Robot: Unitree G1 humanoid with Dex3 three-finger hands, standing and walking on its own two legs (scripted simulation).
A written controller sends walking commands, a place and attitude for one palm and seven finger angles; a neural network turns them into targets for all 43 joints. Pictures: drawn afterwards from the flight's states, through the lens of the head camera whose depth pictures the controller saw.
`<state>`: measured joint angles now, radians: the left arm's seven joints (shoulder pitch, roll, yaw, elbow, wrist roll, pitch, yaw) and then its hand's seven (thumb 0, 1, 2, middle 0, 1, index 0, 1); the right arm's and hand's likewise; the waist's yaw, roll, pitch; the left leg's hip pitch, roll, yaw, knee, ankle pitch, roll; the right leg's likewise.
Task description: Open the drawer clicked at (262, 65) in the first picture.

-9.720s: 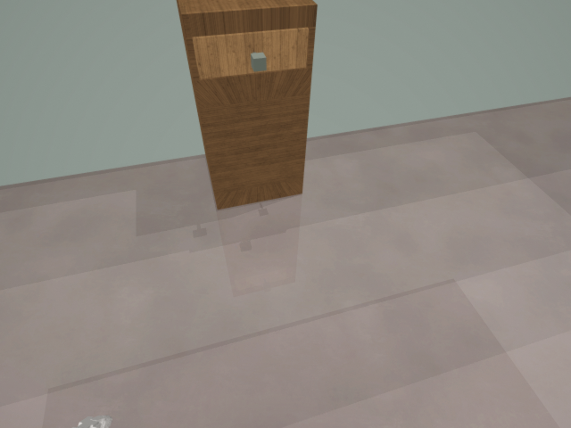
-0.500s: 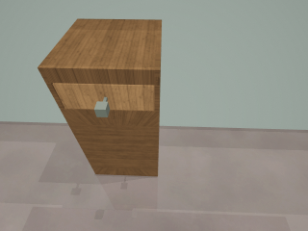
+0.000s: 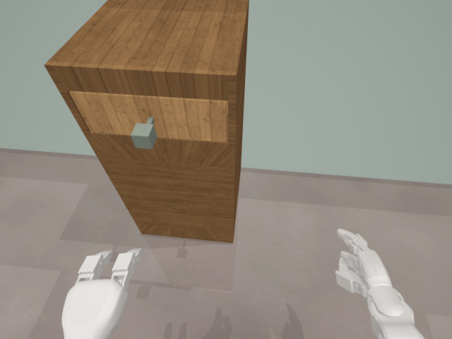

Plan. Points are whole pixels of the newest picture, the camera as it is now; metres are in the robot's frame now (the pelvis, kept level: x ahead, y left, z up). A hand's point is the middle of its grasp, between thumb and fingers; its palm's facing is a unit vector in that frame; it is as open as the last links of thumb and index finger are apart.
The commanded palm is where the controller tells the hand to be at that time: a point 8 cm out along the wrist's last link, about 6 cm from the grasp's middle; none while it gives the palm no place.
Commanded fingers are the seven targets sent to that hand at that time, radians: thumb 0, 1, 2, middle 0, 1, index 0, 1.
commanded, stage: raise the hand with hooked fingers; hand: left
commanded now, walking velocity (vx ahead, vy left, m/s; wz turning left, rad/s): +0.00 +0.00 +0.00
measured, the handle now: (147, 130) +0.55 +0.30 +0.00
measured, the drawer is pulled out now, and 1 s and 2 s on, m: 0.00 0.00 0.00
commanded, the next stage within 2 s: move the hooked fingers above the handle in 1.42 s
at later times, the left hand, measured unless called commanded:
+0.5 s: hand (104, 240) +0.24 +0.25 +0.04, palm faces +0.03 -0.08 -1.00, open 11.9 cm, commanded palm +0.22 +0.25 +0.10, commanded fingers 0.00 -0.27 0.40 -0.28 -1.05 -0.28 -1.05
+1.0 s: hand (84, 186) +0.29 +0.28 +0.11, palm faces +0.07 -0.05 -1.00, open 13.8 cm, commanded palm +0.27 +0.28 +0.17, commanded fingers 0.00 -0.50 0.30 -0.30 -1.20 -0.30 -1.20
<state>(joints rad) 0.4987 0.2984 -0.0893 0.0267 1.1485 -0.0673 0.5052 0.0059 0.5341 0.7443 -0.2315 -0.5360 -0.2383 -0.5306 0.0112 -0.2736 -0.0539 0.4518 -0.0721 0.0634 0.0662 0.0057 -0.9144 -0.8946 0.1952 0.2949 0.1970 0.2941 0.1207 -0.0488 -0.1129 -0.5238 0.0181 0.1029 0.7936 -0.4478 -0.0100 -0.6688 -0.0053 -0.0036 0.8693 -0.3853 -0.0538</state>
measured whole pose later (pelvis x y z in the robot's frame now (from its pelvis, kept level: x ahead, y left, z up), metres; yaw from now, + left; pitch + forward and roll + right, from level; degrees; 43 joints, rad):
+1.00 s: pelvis +0.00 +0.03 +0.04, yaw +2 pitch +1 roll +0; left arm -0.10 0.44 -0.10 0.09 0.99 0.07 0.11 0.00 -0.48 0.31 -0.31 -1.19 -0.32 -1.19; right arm 0.10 -0.20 0.03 0.59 -0.01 0.10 -0.02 0.00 -0.91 -0.89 0.20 0.30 0.20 0.29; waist 0.09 0.06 -0.01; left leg -0.22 -0.02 0.03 0.50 -0.31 0.03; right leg -0.31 -0.03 -0.05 0.53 -0.25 -0.01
